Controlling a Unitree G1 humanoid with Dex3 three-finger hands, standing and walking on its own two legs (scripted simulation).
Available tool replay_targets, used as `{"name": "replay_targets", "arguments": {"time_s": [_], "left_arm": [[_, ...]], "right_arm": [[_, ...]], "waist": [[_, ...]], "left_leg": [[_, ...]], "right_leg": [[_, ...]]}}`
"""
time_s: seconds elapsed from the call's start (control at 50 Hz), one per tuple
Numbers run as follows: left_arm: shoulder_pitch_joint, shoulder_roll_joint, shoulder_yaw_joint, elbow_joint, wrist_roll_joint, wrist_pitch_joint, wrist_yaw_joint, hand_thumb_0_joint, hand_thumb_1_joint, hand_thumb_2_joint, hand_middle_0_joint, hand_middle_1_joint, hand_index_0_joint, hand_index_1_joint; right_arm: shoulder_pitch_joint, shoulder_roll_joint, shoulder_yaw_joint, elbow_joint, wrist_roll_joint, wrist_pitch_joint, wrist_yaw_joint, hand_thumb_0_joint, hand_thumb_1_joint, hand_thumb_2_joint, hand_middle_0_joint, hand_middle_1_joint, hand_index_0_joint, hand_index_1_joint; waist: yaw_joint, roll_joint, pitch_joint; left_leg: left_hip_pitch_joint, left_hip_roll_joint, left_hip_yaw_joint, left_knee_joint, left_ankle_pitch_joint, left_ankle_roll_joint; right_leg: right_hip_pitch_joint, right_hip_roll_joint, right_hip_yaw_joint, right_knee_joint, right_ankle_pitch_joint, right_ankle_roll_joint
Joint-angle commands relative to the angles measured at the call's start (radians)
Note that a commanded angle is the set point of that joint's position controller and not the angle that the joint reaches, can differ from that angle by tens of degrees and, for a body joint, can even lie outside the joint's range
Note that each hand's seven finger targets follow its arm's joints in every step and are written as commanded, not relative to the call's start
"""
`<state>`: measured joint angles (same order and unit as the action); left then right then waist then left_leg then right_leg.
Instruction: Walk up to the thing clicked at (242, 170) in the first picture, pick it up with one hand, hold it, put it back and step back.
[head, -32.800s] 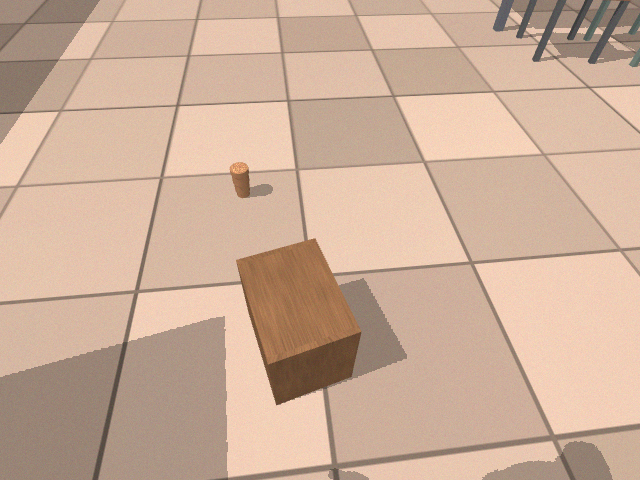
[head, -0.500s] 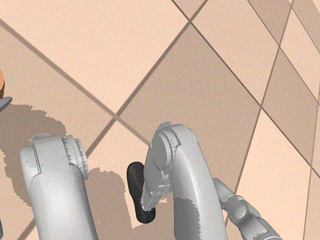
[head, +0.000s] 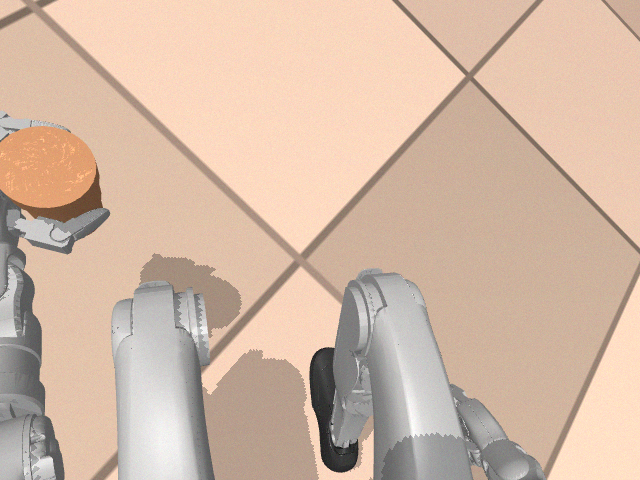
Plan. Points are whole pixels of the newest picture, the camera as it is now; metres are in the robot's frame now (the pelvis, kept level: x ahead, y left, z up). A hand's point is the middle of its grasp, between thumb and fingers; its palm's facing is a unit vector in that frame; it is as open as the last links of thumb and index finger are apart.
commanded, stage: settle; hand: left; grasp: from the side
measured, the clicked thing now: (63, 194) +0.42 +0.28 -0.10
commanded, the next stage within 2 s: lift in 0.90 s
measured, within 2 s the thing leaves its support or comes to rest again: neither
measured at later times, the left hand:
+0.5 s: hand (58, 159) +0.43 +0.26 -0.02, palm faces +0.21 -0.98 -0.06, open 10.6 cm
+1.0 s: hand (46, 145) +0.43 +0.26 +0.00, palm faces +0.21 -0.98 -0.06, open 10.7 cm
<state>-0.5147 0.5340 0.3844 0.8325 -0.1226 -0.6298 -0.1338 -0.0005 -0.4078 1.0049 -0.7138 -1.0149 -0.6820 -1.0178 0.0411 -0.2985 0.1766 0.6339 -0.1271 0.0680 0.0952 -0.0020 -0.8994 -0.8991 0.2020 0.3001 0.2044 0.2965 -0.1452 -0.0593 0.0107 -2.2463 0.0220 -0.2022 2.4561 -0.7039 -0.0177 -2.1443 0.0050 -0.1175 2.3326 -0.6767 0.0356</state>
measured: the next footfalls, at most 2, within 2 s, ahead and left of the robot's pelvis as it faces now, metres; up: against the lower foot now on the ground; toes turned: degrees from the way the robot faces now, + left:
none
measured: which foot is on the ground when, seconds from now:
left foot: down 0.00-1.00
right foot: down 0.00-1.00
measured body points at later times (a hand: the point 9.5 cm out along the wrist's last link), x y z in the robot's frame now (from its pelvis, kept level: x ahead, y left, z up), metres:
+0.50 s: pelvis +0.01 -0.01 +0.02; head +0.22 +0.06 +0.42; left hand +0.42 +0.31 -0.02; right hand +0.16 -0.27 -0.09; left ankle +0.08 +0.13 -0.29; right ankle +0.11 -0.13 -0.29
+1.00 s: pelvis +0.00 -0.01 +0.04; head +0.21 +0.06 +0.44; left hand +0.42 +0.31 +0.01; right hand +0.14 -0.27 -0.08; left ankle +0.08 +0.13 -0.29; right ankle +0.11 -0.13 -0.29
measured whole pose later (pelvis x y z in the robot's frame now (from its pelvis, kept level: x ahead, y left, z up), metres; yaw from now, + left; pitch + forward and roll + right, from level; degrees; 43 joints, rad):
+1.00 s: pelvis +0.00 -0.01 +0.04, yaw +4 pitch +32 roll -5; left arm -0.61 0.44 0.43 0.88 -0.11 -0.55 -0.20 -0.02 -0.50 1.10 -0.73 -1.04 -0.70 -1.04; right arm 0.10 -0.28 0.06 0.67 -0.07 0.01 0.05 0.00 -0.91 -0.91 0.20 0.30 0.20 0.30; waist -0.13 -0.01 -0.10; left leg -2.16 0.03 -0.12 2.29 -0.69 -0.03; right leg -2.10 -0.01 -0.06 2.23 -0.69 0.02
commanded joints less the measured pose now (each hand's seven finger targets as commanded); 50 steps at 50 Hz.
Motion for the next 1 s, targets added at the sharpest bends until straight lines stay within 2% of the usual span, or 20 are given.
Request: {"name": "replay_targets", "arguments": {"time_s": [0.0,0.02,0.1,0.12,0.2,0.22,0.24,0.26,0.28,0.32,0.38,0.48,0.52,0.62,0.66,0.68,0.7,0.78,0.8,0.98], "left_arm": [[-0.401,0.229,0.07,-0.331,-0.061,-0.108,-0.012,0.0,0.062,1.182,-1.201,-1.331,-1.197,-1.351],[-0.426,0.218,0.049,-0.328,-0.055,-0.105,-0.019,0.0,0.037,1.176,-1.189,-1.32,-1.184,-1.341],[-0.345,0.218,0.093,-0.239,-0.062,-0.082,-0.045,0.0,0.012,1.172,-1.197,-1.322,-1.192,-1.342],[-0.323,0.197,0.095,-0.209,-0.066,-0.074,-0.054,0.0,0.006,1.19,-1.197,-1.333,-1.193,-1.354],[-0.317,0.2,0.117,-0.201,-0.07,-0.056,-0.071,0.0,0.009,1.191,-1.205,-1.337,-1.202,-1.358],[-0.384,0.233,0.133,-0.296,-0.069,-0.064,-0.073,0.0,0.025,1.195,-1.204,-1.332,-1.199,-1.353],[-0.35,0.228,0.137,-0.254,-0.065,-0.056,-0.072,0.0,0.004,1.201,-1.22,-1.351,-1.215,-1.372],[-0.333,0.192,0.111,-0.241,-0.065,-0.052,-0.076,0.0,0.008,1.197,-1.223,-1.345,-1.218,-1.367],[-0.39,0.217,0.138,-0.308,-0.068,-0.058,-0.071,0.0,0.008,1.215,-1.23,-1.359,-1.223,-1.384],[-0.394,0.232,0.151,-0.321,-0.063,-0.057,-0.064,0.0,-0.008,1.21,-1.237,-1.362,-1.23,-1.386],[-0.411,0.22,0.15,-0.335,-0.06,-0.053,-0.054,0.0,0.009,1.207,-1.238,-1.351,-1.229,-1.377],[-0.45,0.194,0.106,-0.335,-0.04,-0.049,-0.048,0.0,-0.101,1.214,-1.242,-1.363,-1.231,-1.394],[-0.425,0.188,0.106,-0.306,-0.041,-0.043,-0.054,0.0,-0.075,1.202,-1.24,-1.351,-1.23,-1.379],[-0.45,0.156,0.082,-0.278,-0.043,-0.037,-0.068,0.0,-0.042,1.25,-1.263,-1.392,-1.256,-1.419],[-0.41,0.156,0.095,-0.224,-0.041,-0.028,-0.067,0.0,-0.036,1.253,-1.274,-1.397,-1.267,-1.424],[-0.473,0.174,0.095,-0.299,-0.045,-0.037,-0.067,0.0,-0.034,1.268,-1.285,-1.41,-1.278,-1.437],[-0.463,0.173,0.095,-0.273,-0.044,-0.037,-0.067,0.0,-0.04,1.266,-1.286,-1.409,-1.279,-1.436],[-0.47,0.158,0.093,-0.255,-0.037,-0.043,-0.059,0.0,-0.008,1.296,-1.286,-1.419,-1.278,-1.448],[-0.456,0.174,0.108,-0.245,-0.041,-0.043,-0.058,0.0,-0.036,1.298,-1.292,-1.424,-1.283,-1.454],[-0.491,0.172,0.102,-0.255,-0.028,-0.051,-0.058,0.0,-0.007,1.311,-1.262,-1.405,-1.252,-1.436]], "right_arm": [[0.125,-0.254,-0.128,-0.037,0.01,-0.007,-0.026,0.0,-0.903,-0.902,0.2,0.3,0.199,0.3],[0.124,-0.252,-0.132,-0.028,0.012,-0.011,-0.027,0.0,-0.904,-0.902,0.2,0.3,0.199,0.3],[0.134,-0.238,-0.138,-0.036,0.025,-0.016,-0.031,0.0,-0.908,-0.903,0.2,0.3,0.199,0.3],[0.137,-0.236,-0.143,-0.041,0.028,-0.015,-0.032,0.0,-0.907,-0.903,0.2,0.3,0.199,0.3],[0.139,-0.235,-0.153,-0.057,0.036,-0.02,-0.036,0.0,-0.909,-0.903,0.2,0.3,0.2,0.3],[0.146,-0.234,-0.16,-0.051,0.039,-0.021,-0.038,0.0,-0.903,-0.902,0.2,0.3,0.199,0.3],[0.151,-0.227,-0.16,-0.048,0.037,-0.021,-0.038,0.0,-0.911,-0.904,0.2,0.3,0.199,0.3],[0.137,-0.221,-0.16,-0.057,0.041,-0.024,-0.039,0.0,-0.909,-0.903,0.2,0.3,0.2,0.3],[0.158,-0.215,-0.165,-0.048,0.039,-0.027,-0.039,0.0,-0.909,-0.904,0.2,0.3,0.199,0.3],[0.158,-0.211,-0.168,-0.039,0.04,-0.03,-0.043,0.0,-0.915,-0.905,0.2,0.3,0.199,0.3],[0.165,-0.207,-0.175,-0.035,0.038,-0.033,-0.045,0.0,-0.915,-0.905,0.2,0.3,0.199,0.3],[0.144,-0.195,-0.182,-0.03,0.037,-0.043,-0.053,0.0,-0.921,-0.907,0.2,0.3,0.199,0.3],[0.144,-0.197,-0.187,-0.033,0.039,-0.047,-0.054,0.0,-0.92,-0.906,0.199,0.3,0.199,0.3],[0.158,-0.203,-0.189,-0.027,0.046,-0.055,-0.056,0.0,-0.918,-0.906,0.199,0.3,0.199,0.3],[0.155,-0.204,-0.193,-0.025,0.05,-0.06,-0.056,0.0,-0.919,-0.906,0.199,0.3,0.199,0.3],[0.161,-0.204,-0.192,-0.025,0.05,-0.062,-0.056,0.0,-0.917,-0.906,0.199,0.3,0.199,0.3],[0.15,-0.204,-0.192,-0.031,0.052,-0.062,-0.056,0.0,-0.919,-0.906,0.199,0.3,0.199,0.3],[0.164,-0.196,-0.193,-0.023,0.05,-0.066,-0.055,0.0,-0.914,-0.906,0.199,0.3,0.199,0.3],[0.166,-0.194,-0.193,-0.024,0.053,-0.069,-0.056,0.0,-0.914,-0.906,0.199,0.3,0.199,0.3],[0.185,-0.191,-0.2,-0.008,0.047,-0.071,-0.055,0.0,-0.911,-0.906,0.199,0.3,0.199,0.3]], "waist": [[-0.017,0.371,-0.769],[-0.027,0.367,-0.754],[-0.003,0.275,-0.761],[-0.009,0.251,-0.766],[0.02,0.246,-0.818],[0.024,0.267,-0.836],[0.034,0.268,-0.847],[0.025,0.26,-0.827],[0.031,0.258,-0.852],[0.038,0.278,-0.844],[0.029,0.294,-0.86],[0.013,0.288,-0.807],[0.019,0.299,-0.809],[0.005,0.287,-0.803],[0.018,0.273,-0.778],[0.017,0.307,-0.797],[0.022,0.311,-0.796],[0.012,0.292,-0.794],[0.029,0.272,-0.813],[0.024,0.309,-0.859]], "left_leg": [[0.508,0.001,0.088,-0.316,0.166,0.026],[0.489,0.0,0.093,-0.317,0.16,0.028],[0.445,-0.003,0.111,-0.314,0.175,0.039],[0.444,-0.004,0.113,-0.314,0.178,0.042],[0.461,-0.003,0.125,-0.32,0.208,0.043],[0.472,-0.005,0.127,-0.331,0.214,0.04],[0.483,-0.002,0.133,-0.33,0.225,0.039],[0.466,-0.003,0.133,-0.336,0.216,0.041],[0.47,-0.003,0.141,-0.332,0.225,0.041],[0.487,0.0,0.14,-0.343,0.236,0.04],[0.519,0.001,0.139,-0.349,0.255,0.039],[0.496,0.0,0.143,-0.378,0.151,0.039],[0.514,-0.003,0.145,-0.395,0.122,0.036],[0.549,-0.006,0.136,-0.418,0.147,0.034],[0.557,-0.006,0.134,-0.428,0.141,0.033],[0.57,-0.006,0.136,-0.43,0.152,0.029],[0.582,-0.008,0.131,-0.445,0.138,0.028],[0.565,-0.01,0.136,-0.443,0.14,0.03],[0.573,-0.011,0.14,-0.443,0.146,0.033],[0.62,-0.013,0.146,-0.448,0.208,0.03]], "right_leg": [[0.325,0.038,-0.033,-0.21,0.223,-0.073],[0.326,0.036,-0.03,-0.212,0.219,-0.072],[0.383,0.033,-0.018,-0.239,0.225,-0.063],[0.391,0.032,-0.018,-0.248,0.228,-0.06],[0.428,0.029,-0.008,-0.255,0.25,-0.058],[0.425,0.027,-0.008,-0.252,0.249,-0.062],[0.443,0.027,0.001,-0.258,0.26,-0.059],[0.431,0.028,0.002,-0.258,0.249,-0.06],[0.463,0.029,0.011,-0.27,0.261,-0.058],[0.45,0.028,0.014,-0.27,0.266,-0.06],[0.445,0.026,0.017,-0.273,0.277,-0.062],[0.401,0.025,0.023,-0.305,0.184,-0.066],[0.39,0.023,0.018,-0.315,0.151,-0.069],[0.369,0.02,0.004,-0.315,0.168,-0.072],[0.341,0.02,0.002,-0.318,0.156,-0.073],[0.347,0.018,0.004,-0.315,0.166,-0.077],[0.33,0.016,0.003,-0.314,0.152,-0.079],[0.352,0.015,0.009,-0.325,0.157,-0.076],[0.364,0.015,0.014,-0.33,0.159,-0.076],[0.384,0.008,0.023,-0.329,0.206,-0.076]]}}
